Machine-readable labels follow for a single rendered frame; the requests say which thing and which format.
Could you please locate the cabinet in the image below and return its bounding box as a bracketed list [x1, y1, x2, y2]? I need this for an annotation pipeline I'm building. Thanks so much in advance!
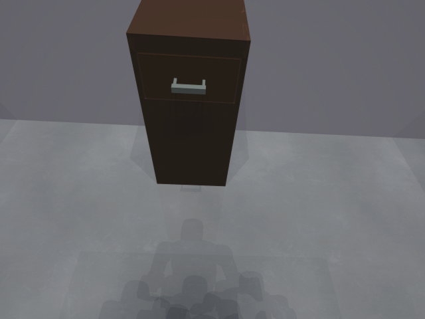
[126, 0, 251, 186]

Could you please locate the handle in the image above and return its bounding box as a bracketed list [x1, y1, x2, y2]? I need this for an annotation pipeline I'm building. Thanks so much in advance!
[171, 78, 206, 94]

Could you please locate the drawer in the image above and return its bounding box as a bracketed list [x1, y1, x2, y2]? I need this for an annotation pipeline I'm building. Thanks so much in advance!
[138, 53, 240, 102]

